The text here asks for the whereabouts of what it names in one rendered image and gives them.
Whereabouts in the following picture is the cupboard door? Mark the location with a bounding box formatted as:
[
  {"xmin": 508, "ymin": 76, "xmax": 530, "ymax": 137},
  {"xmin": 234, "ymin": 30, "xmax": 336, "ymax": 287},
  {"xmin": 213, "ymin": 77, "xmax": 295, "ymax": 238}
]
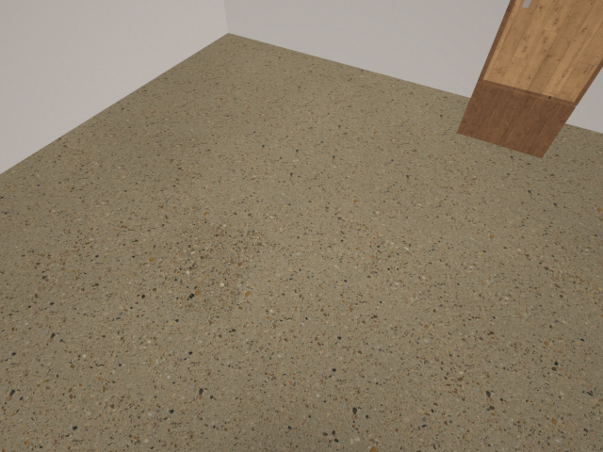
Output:
[{"xmin": 483, "ymin": 0, "xmax": 603, "ymax": 102}]

